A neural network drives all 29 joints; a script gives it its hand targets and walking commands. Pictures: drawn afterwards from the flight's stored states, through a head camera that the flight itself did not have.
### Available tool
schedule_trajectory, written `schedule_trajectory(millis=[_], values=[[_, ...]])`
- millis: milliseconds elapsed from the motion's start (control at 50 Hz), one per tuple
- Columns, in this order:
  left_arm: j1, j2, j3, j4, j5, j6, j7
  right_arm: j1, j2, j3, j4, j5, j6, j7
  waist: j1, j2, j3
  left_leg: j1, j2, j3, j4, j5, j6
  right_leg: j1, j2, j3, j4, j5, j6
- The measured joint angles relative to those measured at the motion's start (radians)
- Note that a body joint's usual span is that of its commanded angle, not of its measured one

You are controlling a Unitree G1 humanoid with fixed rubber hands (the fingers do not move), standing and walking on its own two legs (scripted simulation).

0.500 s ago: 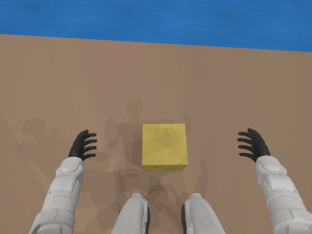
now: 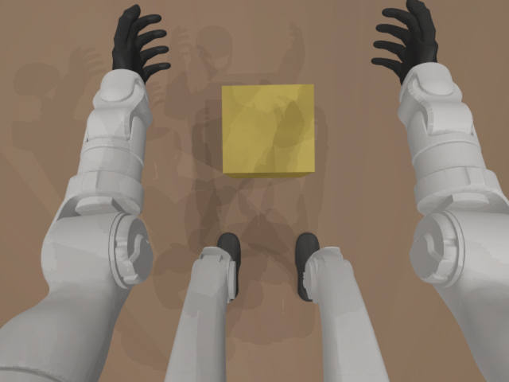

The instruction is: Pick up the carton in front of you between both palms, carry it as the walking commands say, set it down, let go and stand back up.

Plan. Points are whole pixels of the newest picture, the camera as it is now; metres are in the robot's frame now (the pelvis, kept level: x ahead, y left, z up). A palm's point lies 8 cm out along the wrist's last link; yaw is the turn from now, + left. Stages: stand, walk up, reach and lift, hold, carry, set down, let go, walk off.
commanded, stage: reach and lift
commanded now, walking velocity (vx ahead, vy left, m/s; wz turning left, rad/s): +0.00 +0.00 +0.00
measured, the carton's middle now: (267, 138) +0.50 +0.00 -0.51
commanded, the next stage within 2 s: none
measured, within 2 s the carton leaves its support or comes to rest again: leaves its support in 1.70 s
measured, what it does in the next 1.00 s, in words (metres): lowers itself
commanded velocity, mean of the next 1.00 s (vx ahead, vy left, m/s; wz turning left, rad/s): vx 0.00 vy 0.00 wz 0.00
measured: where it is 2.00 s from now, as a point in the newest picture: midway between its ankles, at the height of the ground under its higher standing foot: (268, 279)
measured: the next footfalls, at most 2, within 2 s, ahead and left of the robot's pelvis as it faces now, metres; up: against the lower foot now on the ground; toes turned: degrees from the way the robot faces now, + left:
none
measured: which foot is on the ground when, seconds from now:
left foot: down 0.00-1.00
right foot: down 0.00-1.00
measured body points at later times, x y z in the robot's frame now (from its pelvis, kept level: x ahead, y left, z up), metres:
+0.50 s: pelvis -0.01 +0.00 -0.18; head +0.34 +0.00 +0.10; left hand +0.51 +0.20 -0.35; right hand +0.52 -0.19 -0.35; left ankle +0.09 +0.12 -0.60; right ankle +0.09 -0.12 -0.60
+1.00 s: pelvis -0.03 +0.00 -0.27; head +0.35 +0.00 -0.03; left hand +0.52 +0.18 -0.46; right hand +0.52 -0.19 -0.46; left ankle +0.09 +0.12 -0.60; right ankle +0.09 -0.12 -0.60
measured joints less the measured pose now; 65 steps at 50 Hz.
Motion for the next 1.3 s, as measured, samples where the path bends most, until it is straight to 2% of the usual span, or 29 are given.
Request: schedule_trajectory(millis=[120, 200, 320, 460, 520, 620, 780, 860, 1000, 1200, 1300], values=[[0.062, -0.038, 0.042, -0.004, 0.041, -0.068, 0.003, 0.059, 0.035, -0.042, 0.004, -0.038, -0.069, 0.003, -0.001, -0.001, -0.078, -0.126, 0.0, 0.001, 0.078, -0.049, 0.001, -0.126, 0.0, 0.002, 0.077, -0.048, 0.001], [0.107, -0.048, 0.035, -0.007, 0.03, -0.103, 0.012, 0.104, 0.041, -0.034, 0.005, -0.028, -0.105, -0.004, -0.001, 0.0, -0.123, -0.249, -0.002, 0.001, 0.203, -0.106, 0.001, -0.249, 0.0, 0.005, 0.203, -0.106, 0.004], [0.131, -0.015, -0.058, -0.044, -0.068, -0.124, 0.041, 0.129, 0.004, 0.056, -0.032, 0.068, -0.13, -0.033, 0.0, 0.004, -0.1, -0.432, -0.007, -0.004, 0.431, -0.183, 0.0, -0.43, 0.002, 0.009, 0.43, -0.183, 0.008], [0.081, 0.041, -0.158, -0.089, -0.181, -0.099, 0.076, 0.079, -0.055, 0.158, -0.074, 0.182, -0.105, -0.066, 0.002, 0.003, 0.014, -0.576, -0.01, -0.007, 0.674, -0.223, -0.002, -0.574, 0.004, 0.011, 0.673, -0.224, 0.009], [0.026, 0.06, -0.18, -0.062, -0.209, -0.082, 0.087, 0.025, -0.073, 0.177, -0.049, 0.21, -0.088, -0.076, 0.001, 0.001, 0.071, -0.61, -0.011, -0.007, 0.752, -0.223, -0.004, -0.609, 0.005, 0.013, 0.752, -0.225, 0.009], [-0.089, 0.079, -0.2, 0.042, -0.23, -0.073, 0.09, -0.095, -0.092, 0.195, 0.062, 0.231, -0.08, -0.083, 0.002, -0.001, 0.165, -0.648, -0.012, -0.008, 0.844, -0.212, -0.006, -0.648, 0.007, 0.014, 0.845, -0.213, 0.009], [-0.227, 0.104, -0.228, 0.187, -0.252, -0.106, 0.082, -0.239, -0.11, 0.227, 0.208, 0.25, -0.114, -0.078, 0.001, 0.002, 0.31, -0.691, -0.012, -0.008, 0.946, -0.204, -0.008, -0.691, 0.01, 0.015, 0.947, -0.204, 0.01], [-0.256, 0.121, -0.262, 0.192, -0.285, -0.124, 0.087, -0.266, -0.124, 0.258, 0.207, 0.279, -0.131, -0.085, 0.0, 0.005, 0.374, -0.702, -0.012, -0.007, 0.992, -0.211, -0.007, -0.703, 0.011, 0.017, 0.993, -0.211, 0.012], [-0.223, 0.124, -0.317, 0.134, -0.327, -0.131, 0.102, -0.229, -0.127, 0.294, 0.149, 0.313, -0.139, -0.1, -0.007, 0.007, 0.395, -0.697, -0.014, -0.007, 1.042, -0.239, -0.007, -0.697, 0.011, 0.018, 1.043, -0.24, 0.013], [-0.205, 0.078, -0.267, 0.201, -0.27, -0.144, 0.091, -0.201, -0.079, 0.261, 0.204, 0.269, -0.15, -0.084, -0.007, 0.002, 0.308, -0.693, -0.012, -0.007, 1.013, -0.245, -0.008, -0.695, 0.012, 0.018, 1.014, -0.244, 0.013], [-0.223, 0.067, -0.288, 0.205, -0.276, -0.15, 0.09, -0.221, -0.065, 0.277, 0.211, 0.272, -0.157, -0.086, -0.007, 0.004, 0.317, -0.694, -0.014, -0.007, 0.996, -0.232, -0.008, -0.695, 0.011, 0.017, 0.997, -0.232, 0.012]])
